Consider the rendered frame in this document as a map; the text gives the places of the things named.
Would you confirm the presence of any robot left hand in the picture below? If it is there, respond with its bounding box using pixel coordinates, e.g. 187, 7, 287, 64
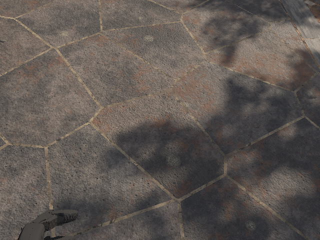
17, 209, 78, 240

